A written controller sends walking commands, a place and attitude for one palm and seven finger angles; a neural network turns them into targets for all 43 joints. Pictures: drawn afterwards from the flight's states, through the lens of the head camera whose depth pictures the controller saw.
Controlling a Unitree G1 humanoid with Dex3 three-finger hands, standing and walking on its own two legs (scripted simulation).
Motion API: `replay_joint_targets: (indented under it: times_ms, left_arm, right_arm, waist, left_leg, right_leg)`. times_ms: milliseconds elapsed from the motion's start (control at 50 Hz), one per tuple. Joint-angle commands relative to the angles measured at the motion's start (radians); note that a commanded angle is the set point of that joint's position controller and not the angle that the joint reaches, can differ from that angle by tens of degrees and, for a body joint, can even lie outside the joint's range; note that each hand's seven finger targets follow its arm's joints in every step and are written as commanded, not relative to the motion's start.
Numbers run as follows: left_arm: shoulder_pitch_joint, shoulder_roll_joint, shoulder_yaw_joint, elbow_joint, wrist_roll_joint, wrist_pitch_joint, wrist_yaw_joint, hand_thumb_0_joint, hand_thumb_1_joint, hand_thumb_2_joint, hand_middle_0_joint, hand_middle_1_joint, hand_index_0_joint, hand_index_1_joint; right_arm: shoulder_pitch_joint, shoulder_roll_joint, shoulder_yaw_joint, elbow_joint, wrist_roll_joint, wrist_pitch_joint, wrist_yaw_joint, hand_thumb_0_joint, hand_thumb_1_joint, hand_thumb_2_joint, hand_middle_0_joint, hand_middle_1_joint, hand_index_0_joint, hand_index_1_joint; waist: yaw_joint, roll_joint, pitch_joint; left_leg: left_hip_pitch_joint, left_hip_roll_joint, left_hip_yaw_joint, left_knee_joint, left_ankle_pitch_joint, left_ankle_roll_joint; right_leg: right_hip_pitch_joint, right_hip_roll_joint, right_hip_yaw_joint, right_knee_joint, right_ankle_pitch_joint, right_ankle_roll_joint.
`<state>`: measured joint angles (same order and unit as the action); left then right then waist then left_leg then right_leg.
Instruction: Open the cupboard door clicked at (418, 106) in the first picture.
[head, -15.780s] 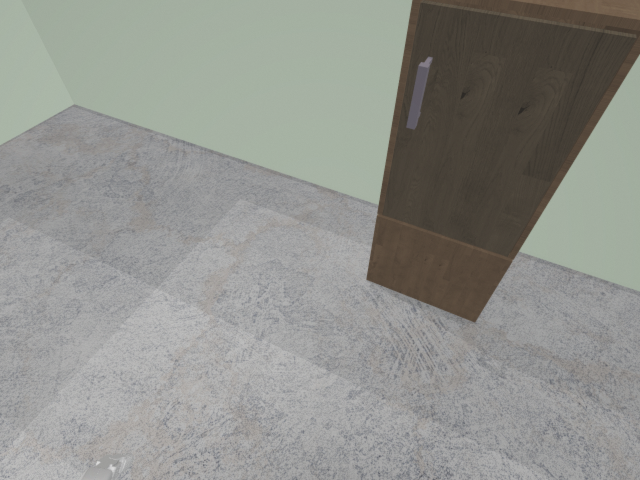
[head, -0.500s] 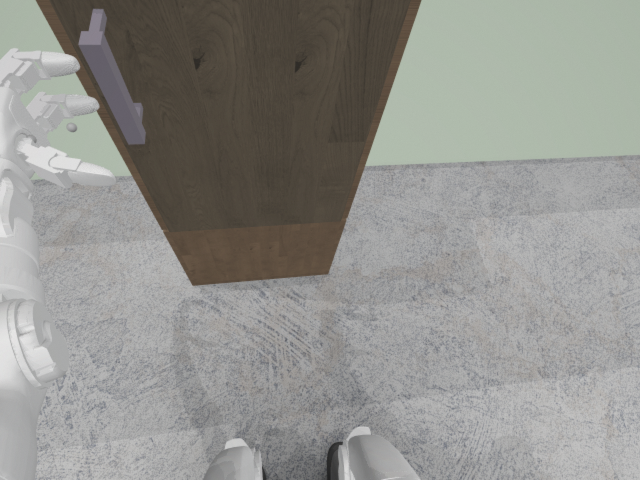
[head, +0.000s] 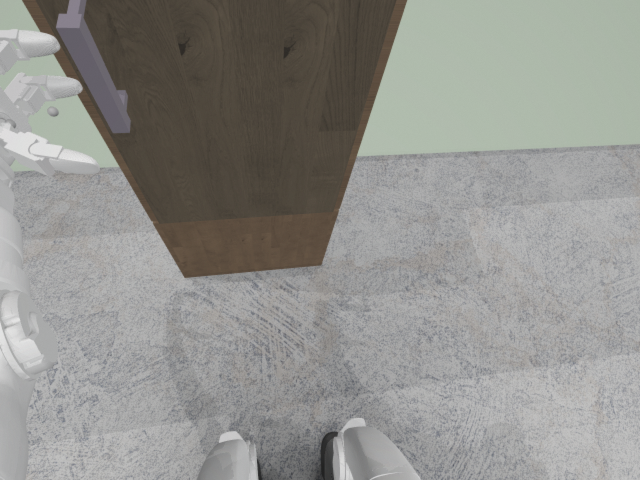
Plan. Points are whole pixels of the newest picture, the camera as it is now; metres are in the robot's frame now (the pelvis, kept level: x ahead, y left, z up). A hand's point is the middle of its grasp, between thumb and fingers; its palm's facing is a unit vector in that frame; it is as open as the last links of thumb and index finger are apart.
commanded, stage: slide the fingers in behind the handle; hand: left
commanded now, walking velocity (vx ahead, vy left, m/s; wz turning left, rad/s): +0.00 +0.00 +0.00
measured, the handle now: (101, 68) +0.58 +0.21 +0.10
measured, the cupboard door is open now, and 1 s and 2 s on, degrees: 0 0 0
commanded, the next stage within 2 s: close the thumb around the handle in 1.32 s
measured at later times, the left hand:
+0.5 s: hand (88, 107) +0.52 +0.22 +0.09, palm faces +0.02 -1.00 -0.01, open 14.0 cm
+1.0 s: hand (123, 107) +0.53 +0.18 +0.09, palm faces +0.05 -1.00 -0.02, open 14.0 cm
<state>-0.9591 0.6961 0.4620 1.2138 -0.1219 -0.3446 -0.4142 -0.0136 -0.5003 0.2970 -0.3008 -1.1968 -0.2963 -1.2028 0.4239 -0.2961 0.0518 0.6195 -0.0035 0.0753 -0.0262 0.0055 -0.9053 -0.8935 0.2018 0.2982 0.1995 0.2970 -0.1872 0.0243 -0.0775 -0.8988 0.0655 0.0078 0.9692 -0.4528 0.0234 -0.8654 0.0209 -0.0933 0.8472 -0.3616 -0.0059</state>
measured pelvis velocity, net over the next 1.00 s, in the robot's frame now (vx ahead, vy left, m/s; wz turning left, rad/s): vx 0.00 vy -0.01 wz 0.00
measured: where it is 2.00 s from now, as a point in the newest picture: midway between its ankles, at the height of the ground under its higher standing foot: outside the picture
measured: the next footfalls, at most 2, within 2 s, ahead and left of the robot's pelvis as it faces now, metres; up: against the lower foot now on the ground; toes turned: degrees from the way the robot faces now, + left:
none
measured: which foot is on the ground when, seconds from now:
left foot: down 0.00-1.00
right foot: down 0.00-1.00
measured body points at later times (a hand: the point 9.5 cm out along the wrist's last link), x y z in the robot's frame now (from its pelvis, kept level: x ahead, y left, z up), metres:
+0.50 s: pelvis +0.01 +0.01 +0.00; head +0.14 +0.02 +0.43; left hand +0.52 +0.27 +0.10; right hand +0.00 -0.26 -0.10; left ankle -0.01 +0.10 -0.68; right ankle +0.02 -0.12 -0.68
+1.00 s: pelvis +0.00 -0.01 +0.00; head +0.13 +0.01 +0.43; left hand +0.52 +0.24 +0.10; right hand -0.01 -0.27 -0.11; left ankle -0.01 +0.10 -0.68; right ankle +0.02 -0.12 -0.68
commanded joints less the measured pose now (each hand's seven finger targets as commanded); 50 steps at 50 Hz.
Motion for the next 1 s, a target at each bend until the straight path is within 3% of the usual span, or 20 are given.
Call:
replay_joint_targets:
  times_ms: [0, 20, 100, 220, 280, 320, 360, 400, 440, 500, 580, 620, 700, 720, 780, 800, 900, 940, 960, 980]
  left_arm:
    - [-0.443, 0.264, 0.023, -0.170, -0.021, -0.043, 0.017, 0.000, -0.500, 0.300, -0.300, -1.200, -0.300, -1.200]
    - [-0.455, 0.298, 0.044, -0.186, -0.011, -0.038, 0.028, 0.000, -0.500, 0.300, -0.300, -1.200, -0.300, -1.200]
    - [-0.461, 0.314, 0.053, -0.230, 0.012, -0.043, 0.065, 0.000, -0.500, 0.300, -0.300, -1.200, -0.300, -1.200]
    - [-0.428, 0.216, 0.021, -0.272, -0.008, -0.072, 0.078, 0.000, -0.500, 0.300, -0.300, -1.200, -0.300, -1.200]
    - [-0.379, 0.183, -0.001, -0.196, -0.009, -0.036, 0.076, 0.000, -0.500, 0.300, -0.300, -1.200, -0.300, -1.200]
    - [-0.384, 0.159, -0.014, -0.202, -0.006, -0.027, 0.081, 0.000, -0.500, 0.300, -0.300, -1.200, -0.300, -1.200]
    - [-0.382, 0.173, -0.003, -0.196, -0.003, -0.023, 0.092, 0.000, -0.500, 0.300, -0.300, -1.200, -0.300, -1.200]
    - [-0.412, 0.184, 0.014, -0.261, -0.006, -0.050, 0.108, 0.000, -0.500, 0.300, -0.300, -1.200, -0.300, -1.200]
    - [-0.414, 0.151, 0.005, -0.312, -0.008, -0.079, 0.119, 0.000, -0.500, 0.300, -0.300, -1.200, -0.300, -1.200]
    - [-0.393, 0.094, -0.029, -0.295, -0.011, -0.091, 0.128, 0.000, -0.500, 0.300, -0.300, -1.200, -0.300, -1.200]
    - [-0.409, 0.097, -0.035, -0.222, 0.006, -0.057, 0.143, 0.000, -0.500, 0.300, -0.300, -1.200, -0.300, -1.200]
    - [-0.417, 0.111, -0.019, -0.269, 0.011, -0.066, 0.156, 0.000, -0.500, 0.300, -0.300, -1.200, -0.300, -1.200]
    - [-0.450, 0.056, -0.054, -0.295, 0.009, -0.092, 0.177, 0.000, -0.500, 0.300, -0.300, -1.200, -0.300, -1.200]
    - [-0.451, 0.046, -0.058, -0.293, 0.008, -0.095, 0.180, 0.000, -0.500, 0.300, -0.300, -1.200, -0.300, -1.200]
    - [-0.438, 0.068, -0.042, -0.212, 0.014, -0.079, 0.191, 0.000, -0.500, 0.300, -0.300, -1.200, -0.300, -1.200]
    - [-0.461, 0.075, -0.039, -0.210, 0.018, -0.079, 0.196, 0.000, -0.500, 0.300, -0.300, -1.200, -0.300, -1.200]
    - [-0.462, 0.098, -0.030, -0.203, 0.037, -0.079, 0.208, 0.000, -0.500, 0.300, -0.300, -1.200, -0.300, -1.200]
    - [-0.478, 0.114, -0.022, -0.226, 0.037, -0.091, 0.206, 0.000, -0.500, 0.300, -0.300, -1.200, -0.300, -1.200]
    - [-0.454, 0.139, -0.002, -0.214, 0.037, -0.094, 0.204, 0.000, -0.500, 0.300, -0.300, -1.200, -0.300, -1.200]
    - [-0.473, 0.111, -0.029, -0.238, 0.034, -0.097, 0.197, 0.000, -0.500, 0.300, -0.300, -1.200, -0.300, -1.200]
  right_arm:
    - [0.182, -0.187, -0.061, -0.028, -0.004, -0.010, -0.015, 0.000, -0.900, -0.900, 0.200, 0.300, 0.200, 0.300]
    - [0.181, -0.188, -0.062, -0.031, -0.003, -0.010, -0.016, 0.000, -0.900, -0.900, 0.200, 0.300, 0.200, 0.300]
    - [0.188, -0.183, -0.061, -0.041, -0.009, -0.014, -0.014, 0.000, -0.900, -0.900, 0.200, 0.300, 0.200, 0.300]
    - [0.189, -0.176, -0.072, -0.040, -0.011, -0.017, 0.001, 0.000, -0.900, -0.900, 0.200, 0.300, 0.200, 0.300]
    - [0.186, -0.177, -0.071, -0.039, -0.006, -0.010, 0.002, 0.000, -0.900, -0.900, 0.200, 0.300, 0.200, 0.300]
    - [0.186, -0.173, -0.072, -0.040, -0.007, -0.010, 0.004, 0.000, -0.900, -0.900, 0.200, 0.300, 0.200, 0.300]
    - [0.189, -0.174, -0.073, -0.040, -0.008, -0.008, 0.004, 0.000, -0.900, -0.900, 0.200, 0.300, 0.200, 0.300]
    - [0.191, -0.171, -0.075, -0.046, -0.012, -0.011, 0.005, 0.000, -0.900, -0.900, 0.200, 0.300, 0.200, 0.300]
    - [0.185, -0.162, -0.080, -0.044, -0.014, -0.016, 0.012, 0.000, -0.900, -0.900, 0.200, 0.300, 0.200, 0.300]
    - [0.185, -0.159, -0.083, -0.035, -0.014, -0.015, 0.017, 0.000, -0.900, -0.900, 0.200, 0.300, 0.200, 0.300]
    - [0.176, -0.162, -0.081, -0.030, -0.010, -0.014, 0.015, 0.000, -0.900, -0.900, 0.200, 0.300, 0.200, 0.300]
    - [0.176, -0.160, -0.083, -0.036, -0.013, -0.017, 0.015, 0.000, -0.900, -0.900, 0.200, 0.300, 0.200, 0.300]
    - [0.173, -0.151, -0.084, -0.030, -0.015, -0.025, 0.017, 0.000, -0.900, -0.900, 0.200, 0.300, 0.200, 0.300]
    - [0.168, -0.151, -0.085, -0.029, -0.016, -0.028, 0.020, 0.000, -0.900, -0.900, 0.200, 0.300, 0.200, 0.300]
    - [0.169, -0.157, -0.082, -0.022, -0.013, -0.029, 0.018, 0.000, -0.900, -0.900, 0.200, 0.300, 0.200, 0.300]
    - [0.170, -0.158, -0.080, -0.020, -0.013, -0.030, 0.016, 0.000, -0.900, -0.900, 0.200, 0.300, 0.200, 0.300]
    - [0.170, -0.154, -0.076, -0.029, -0.018, -0.038, 0.013, 0.000, -0.900, -0.900, 0.200, 0.300, 0.200, 0.300]
    - [0.171, -0.153, -0.076, -0.031, -0.016, -0.040, 0.014, 0.000, -0.900, -0.900, 0.200, 0.300, 0.200, 0.300]
    - [0.171, -0.156, -0.077, -0.033, -0.015, -0.041, 0.013, 0.000, -0.900, -0.900, 0.200, 0.300, 0.200, 0.300]
    - [0.165, -0.153, -0.076, -0.035, -0.015, -0.042, 0.014, 0.000, -0.900, -0.900, 0.200, 0.300, 0.200, 0.300]
  waist:
    - [-0.022, 0.167, -0.444]
    - [-0.013, 0.193, -0.464]
    - [-0.007, 0.182, -0.499]
    - [-0.005, 0.205, -0.553]
    - [-0.013, 0.134, -0.469]
    - [-0.010, 0.163, -0.460]
    - [-0.012, 0.121, -0.441]
    - [-0.002, 0.141, -0.488]
    - [0.003, 0.189, -0.537]
    - [-0.007, 0.148, -0.509]
    - [-0.011, 0.133, -0.435]
    - [0.005, 0.167, -0.504]
    - [-0.014, 0.130, -0.493]
    - [-0.010, 0.148, -0.507]
    - [-0.019, 0.086, -0.447]
    - [-0.019, 0.096, -0.439]
    - [-0.016, 0.103, -0.461]
    - [-0.012, 0.117, -0.502]
    - [-0.001, 0.100, -0.506]
    - [-0.011, 0.130, -0.518]
  left_leg:
    - [0.358, -0.029, -0.067, -0.095, 0.400, 0.007]
    - [0.365, -0.029, -0.068, -0.098, 0.410, 0.004]
    - [0.376, -0.029, -0.070, -0.095, 0.444, 0.005]
    - [0.469, -0.020, -0.075, -0.087, 0.552, -0.010]
    - [0.401, -0.023, -0.066, -0.101, 0.494, -0.002]
    - [0.414, -0.023, -0.063, -0.103, 0.505, -0.003]
    - [0.388, -0.024, -0.061, -0.102, 0.491, 0.001]
    - [0.412, -0.027, -0.064, -0.098, 0.520, -0.002]
    - [0.472, -0.022, -0.067, -0.090, 0.588, -0.010]
    - [0.469, -0.021, -0.068, -0.087, 0.594, -0.009]
    - [0.397, -0.030, -0.063, -0.107, 0.473, -0.005]
    - [0.437, -0.031, -0.065, -0.102, 0.522, -0.009]
    - [0.449, -0.028, -0.068, -0.095, 0.525, -0.008]
    - [0.448, -0.030, -0.066, -0.096, 0.517, -0.009]
    - [0.366, -0.036, -0.056, -0.103, 0.421, -0.001]
    - [0.355, -0.040, -0.055, -0.105, 0.408, 0.001]
    - [0.324, -0.046, -0.044, -0.098, 0.391, 0.008]
    - [0.332, -0.048, -0.040, -0.096, 0.400, 0.006]
    - [0.324, -0.047, -0.041, -0.095, 0.398, 0.006]
    - [0.339, -0.047, -0.037, -0.096, 0.401, 0.005]
  right_leg:
    - [0.176, 0.041, 0.045, -0.063, 0.266, -0.005]
    - [0.185, 0.038, 0.046, -0.058, 0.276, -0.004]
    - [0.206, 0.039, 0.047, -0.051, 0.304, -0.005]
    - [0.189, 0.046, 0.036, -0.046, 0.346, -0.005]
    - [0.196, 0.045, 0.034, -0.057, 0.331, -0.002]
    - [0.180, 0.043, 0.032, -0.059, 0.330, -0.003]
    - [0.191, 0.042, 0.035, -0.060, 0.335, -0.002]
    - [0.213, 0.043, 0.038, -0.049, 0.358, -0.007]
    - [0.202, 0.044, 0.038, -0.045, 0.383, -0.006]
    - [0.193, 0.046, 0.036, -0.045, 0.382, -0.005]
    - [0.189, 0.040, 0.036, -0.054, 0.322, -0.004]
    - [0.204, 0.037, 0.038, -0.045, 0.346, -0.006]
    - [0.192, 0.041, 0.036, -0.046, 0.348, -0.005]
    - [0.197, 0.040, 0.039, -0.046, 0.348, -0.003]
    - [0.209, 0.038, 0.045, -0.055, 0.313, -0.001]
    - [0.215, 0.035, 0.049, -0.054, 0.310, -0.004]
    - [0.243, 0.031, 0.062, -0.052, 0.327, -0.003]
    - [0.268, 0.030, 0.067, -0.050, 0.345, 0.000]
    - [0.282, 0.031, 0.068, -0.049, 0.348, -0.002]
    - [0.277, 0.030, 0.070, -0.049, 0.355, 0.000]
